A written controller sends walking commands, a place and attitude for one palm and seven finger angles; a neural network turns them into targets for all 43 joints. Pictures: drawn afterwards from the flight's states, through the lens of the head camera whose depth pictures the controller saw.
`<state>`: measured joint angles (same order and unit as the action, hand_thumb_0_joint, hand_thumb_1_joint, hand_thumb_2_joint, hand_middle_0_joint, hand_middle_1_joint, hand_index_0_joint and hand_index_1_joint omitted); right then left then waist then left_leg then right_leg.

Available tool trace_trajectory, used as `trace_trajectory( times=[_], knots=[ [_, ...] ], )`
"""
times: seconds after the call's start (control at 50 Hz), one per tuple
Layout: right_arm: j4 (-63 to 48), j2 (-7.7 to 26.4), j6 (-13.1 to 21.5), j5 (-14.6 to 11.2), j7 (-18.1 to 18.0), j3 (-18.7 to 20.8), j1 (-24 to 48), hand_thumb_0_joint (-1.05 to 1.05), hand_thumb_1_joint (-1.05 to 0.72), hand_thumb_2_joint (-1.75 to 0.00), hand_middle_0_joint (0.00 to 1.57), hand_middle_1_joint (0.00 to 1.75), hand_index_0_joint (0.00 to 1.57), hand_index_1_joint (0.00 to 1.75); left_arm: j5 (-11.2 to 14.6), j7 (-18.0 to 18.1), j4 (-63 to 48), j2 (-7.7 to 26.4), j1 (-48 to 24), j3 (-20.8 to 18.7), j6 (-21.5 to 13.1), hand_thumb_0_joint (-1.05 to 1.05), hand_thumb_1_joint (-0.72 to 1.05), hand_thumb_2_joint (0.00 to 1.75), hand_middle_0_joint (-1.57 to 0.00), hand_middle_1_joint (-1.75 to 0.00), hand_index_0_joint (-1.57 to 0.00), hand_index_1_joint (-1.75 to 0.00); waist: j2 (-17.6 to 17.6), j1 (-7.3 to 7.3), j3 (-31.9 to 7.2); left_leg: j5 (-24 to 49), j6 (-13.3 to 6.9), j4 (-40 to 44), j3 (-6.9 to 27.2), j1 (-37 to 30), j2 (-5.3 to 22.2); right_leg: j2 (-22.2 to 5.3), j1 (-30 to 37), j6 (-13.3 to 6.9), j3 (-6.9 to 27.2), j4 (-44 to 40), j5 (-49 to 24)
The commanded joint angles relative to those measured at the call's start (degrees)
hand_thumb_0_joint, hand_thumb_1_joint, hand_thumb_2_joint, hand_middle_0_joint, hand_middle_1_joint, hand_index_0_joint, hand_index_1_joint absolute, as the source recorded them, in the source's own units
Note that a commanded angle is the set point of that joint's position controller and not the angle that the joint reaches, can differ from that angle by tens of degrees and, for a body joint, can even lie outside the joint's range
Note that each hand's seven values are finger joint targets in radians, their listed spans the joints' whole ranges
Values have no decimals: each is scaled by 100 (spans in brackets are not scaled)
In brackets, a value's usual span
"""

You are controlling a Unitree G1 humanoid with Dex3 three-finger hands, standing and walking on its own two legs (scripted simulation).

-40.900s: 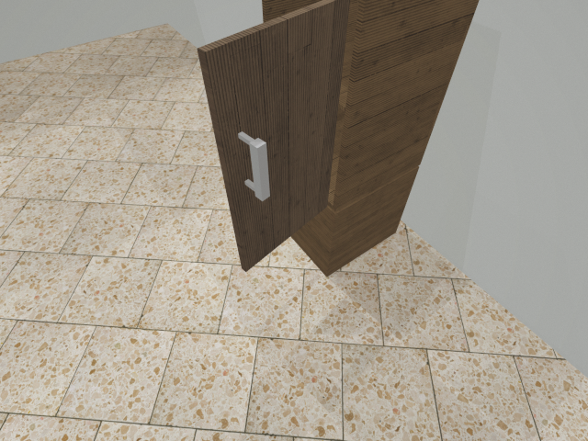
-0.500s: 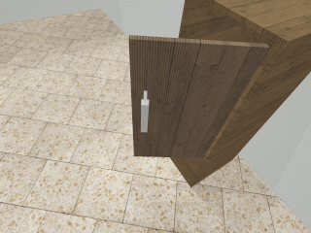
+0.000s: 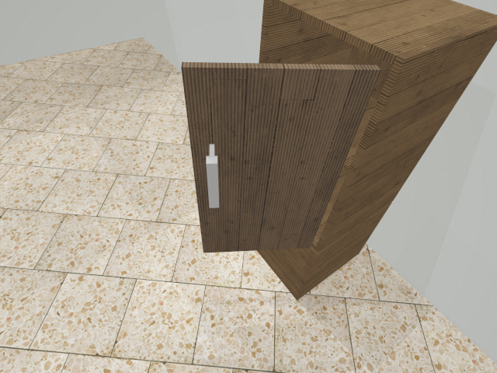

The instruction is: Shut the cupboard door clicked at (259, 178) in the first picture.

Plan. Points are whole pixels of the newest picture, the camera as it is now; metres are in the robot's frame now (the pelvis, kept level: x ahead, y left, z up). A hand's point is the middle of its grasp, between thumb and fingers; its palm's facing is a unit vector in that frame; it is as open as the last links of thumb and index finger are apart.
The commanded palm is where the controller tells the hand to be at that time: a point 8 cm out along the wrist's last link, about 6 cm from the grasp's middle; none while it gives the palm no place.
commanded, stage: come to a stop and stand still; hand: left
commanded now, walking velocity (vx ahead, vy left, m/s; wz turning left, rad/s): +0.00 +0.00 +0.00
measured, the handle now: (213, 176) +0.49 +0.09 +0.01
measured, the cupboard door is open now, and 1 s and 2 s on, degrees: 59 59 59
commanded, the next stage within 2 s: look again from close up in 0.08 s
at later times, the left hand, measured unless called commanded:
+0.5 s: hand out of the picture -0.02 +0.17 -0.19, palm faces +0.05 -0.98 -0.19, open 7.4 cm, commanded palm none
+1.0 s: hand out of the picture -0.04 +0.17 -0.19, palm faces +0.04 -0.99 -0.15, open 7.4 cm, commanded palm none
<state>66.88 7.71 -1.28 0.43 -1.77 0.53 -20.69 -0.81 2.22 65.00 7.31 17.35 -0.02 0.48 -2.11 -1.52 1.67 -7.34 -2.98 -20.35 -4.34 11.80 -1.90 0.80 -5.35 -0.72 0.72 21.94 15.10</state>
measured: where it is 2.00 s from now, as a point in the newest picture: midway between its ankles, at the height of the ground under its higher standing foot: outside the picture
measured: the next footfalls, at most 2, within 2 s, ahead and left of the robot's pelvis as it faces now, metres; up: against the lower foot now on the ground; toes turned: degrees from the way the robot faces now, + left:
right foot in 1.78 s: +0.15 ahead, -0.23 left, +0.00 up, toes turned +6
left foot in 2.00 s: +0.13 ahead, -0.05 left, +0.00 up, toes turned +10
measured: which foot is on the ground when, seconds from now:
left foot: down 0.00-1.00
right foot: down 0.00-1.00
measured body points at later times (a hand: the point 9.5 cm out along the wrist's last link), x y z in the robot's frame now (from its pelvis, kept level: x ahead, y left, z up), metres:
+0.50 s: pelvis -0.01 +0.01 -0.01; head -0.02 +0.01 +0.44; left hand -0.02 +0.22 -0.17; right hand +0.03 -0.22 -0.16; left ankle +0.04 +0.08 -0.74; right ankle -0.03 -0.11 -0.74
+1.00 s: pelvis +0.00 +0.00 -0.01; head +0.00 +0.04 +0.44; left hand -0.04 +0.22 -0.18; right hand +0.02 -0.23 -0.15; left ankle +0.04 +0.08 -0.74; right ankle -0.03 -0.11 -0.74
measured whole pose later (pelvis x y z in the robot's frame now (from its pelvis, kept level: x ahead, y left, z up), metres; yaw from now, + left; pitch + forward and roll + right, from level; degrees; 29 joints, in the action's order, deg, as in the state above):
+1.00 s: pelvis +0.00 +0.00 -0.01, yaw +3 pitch +0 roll +0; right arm 61.9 7.9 -0.8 0.8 -1.0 0.6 -16.1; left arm -2.1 1.7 60.5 10.8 21.8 0.2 0.8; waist -4.2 -0.2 -0.7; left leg -9.5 -4.0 -26.8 -2.3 17.9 -3.0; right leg -0.4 -10.6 -0.9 -2.3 28.8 18.8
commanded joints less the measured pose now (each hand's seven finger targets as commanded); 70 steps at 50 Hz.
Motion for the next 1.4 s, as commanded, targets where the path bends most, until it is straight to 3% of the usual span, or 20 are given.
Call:
trace_trajectory(
  times=[0.0,0.14,0.16,0.18,0.2,0.24,0.36,0.54,0.72,0.78,0.86,0.98,1.1,1.16,1.2,1.26,1.32,1.34,1.36,1.38],
  knots=[
    [-190,522,147,15,-43,66,-240,0,-90,-90,20,30,20,30,18,24,-79,416,491,-64,-59,0,90,90,-20,-30,-20,-30,164,88,415,-1031,137,618,958,-115,709,-532,-763,-160,558,-577,232],
    [-149,428,188,1,-74,48,-291,0,-90,-90,20,30,20,30,32,47,-1,283,608,-38,-92,0,90,90,-20,-30,-20,-30,197,68,408,-574,126,488,933,-270,731,-542,-822,-175,583,-558,-60],
    [-563,649,334,19,53,-34,313,0,-90,-90,20,30,20,30,-143,203,-52,520,721,65,-349,0,90,90,-20,-30,-20,-30,627,255,657,468,254,-720,698,259,765,-738,-964,-176,475,-445,-1073],
    [-769,497,393,13,60,-82,361,0,-90,-90,20,30,20,30,-78,197,-111,696,882,1,-449,0,90,90,-20,-30,-20,-30,594,129,381,764,256,-723,780,102,611,-933,-745,-233,657,-307,-2822],
    [-687,317,406,33,10,-33,-105,0,-90,-90,20,30,20,30,-46,167,-239,630,811,-14,-399,0,90,90,-20,-30,-20,-30,620,-3,-9,438,185,-538,770,-71,636,-929,-472,-316,551,34,-2363],
    [-667,492,388,28,-11,-26,-174,0,-90,-90,20,30,20,30,30,147,-226,445,765,53,-382,0,90,90,-20,-30,-20,-30,47,22,-562,514,62,-612,914,-167,742,-710,-325,-291,450,70,-1329],
    [-873,655,257,43,47,65,130,0,-90,-90,20,30,20,30,-23,104,-485,520,656,19,-258,0,90,90,-20,-30,-20,-30,37,51,535,-963,57,-204,1051,447,649,-545,-1310,-318,537,-57,655],
    [-987,883,318,32,64,71,380,0,-90,-90,20,30,20,30,-25,67,-685,754,707,-3,-250,0,90,90,-20,-30,-20,-30,177,144,159,-578,-14,-93,1086,264,707,-535,-1031,-260,516,24,25],
    [-895,963,307,8,72,49,554,0,-90,-90,20,30,20,30,-30,40,-699,851,654,20,-205,0,90,90,-20,-30,-20,-30,179,179,217,-706,2,73,1104,310,747,-563,-887,-191,445,-115,-82],
    [-766,831,272,24,71,22,468,0,-90,-90,20,30,20,30,-32,25,-577,655,828,66,-155,0,90,90,-20,-30,-20,-30,208,178,177,-1349,-26,300,1318,398,873,-460,-784,-107,183,-27,181],
    [-753,1108,192,45,36,159,444,0,-90,-90,20,30,20,30,-103,-27,-577,663,955,13,-40,0,90,90,-20,-30,-20,-30,547,186,277,-2597,-220,868,1950,709,1216,-241,-878,-85,-187,493,647],
    [-761,1071,163,55,-31,258,332,0,-90,-90,20,30,20,30,-127,-84,-595,584,1088,-36,16,0,90,90,-20,-30,-20,-30,559,195,211,-2334,-391,796,2132,682,1321,-240,-949,-108,-290,505,525],
    [-728,873,154,75,-53,268,323,0,-90,-90,20,30,20,30,-96,-100,-569,570,1353,-90,9,0,90,90,-20,-30,-20,-30,264,231,158,-1796,-161,75,1351,981,969,-431,-593,-237,-28,-83,550],
    [-762,550,173,69,-61,182,325,0,-90,-90,20,30,20,30,-84,-74,-596,699,1389,-135,1,0,90,90,-20,-30,-20,-30,-626,220,224,-1133,9,-1162,394,1234,414,-882,-590,-521,667,-661,720],
    [-799,391,189,80,-68,137,448,0,-90,-90,20,30,20,30,-94,-44,-632,695,1367,-154,-6,0,90,90,-20,-30,-20,-30,-925,250,389,-1330,65,-2042,33,1523,228,-1218,-565,-788,901,-749,-334],
    [-815,337,215,74,-93,140,577,0,-90,-90,20,30,20,30,-135,-43,-657,657,1402,-180,7,0,90,90,-20,-30,-20,-30,-382,285,358,-1794,97,-2503,-139,1777,342,-1226,-84,-1127,637,-252,-2501],
    [-698,256,257,64,-133,111,367,0,-90,-90,20,30,20,30,-114,-41,-633,678,1372,-182,49,0,90,90,-20,-30,-20,-30,-182,149,210,-1121,97,-1408,-324,990,379,-951,-182,-927,282,444,-3386],
    [-540,369,284,70,-162,136,-24,0,-90,-90,20,30,20,30,-84,-57,-641,641,1275,-175,60,0,90,90,-20,-30,-20,-30,-53,-37,-13,-155,6,-834,-140,142,563,-758,-546,-696,103,992,-3320],
    [-391,778,318,112,-227,234,-491,0,-90,-90,20,30,20,30,-71,-93,-664,463,1331,-159,51,0,90,90,-20,-30,-20,-30,727,-184,-256,1277,-404,-497,1120,-899,1559,-331,-1524,-306,-206,1924,-2080],
    [-317,1149,307,107,-278,328,-892,0,-90,-90,20,30,20,30,-56,-102,-781,319,1286,-104,27,0,90,90,-20,-30,-20,-30,1638,-236,-378,2854,-1126,-117,2578,-1516,2879,-22,-2570,-28,-486,3223,1260]
  ],
)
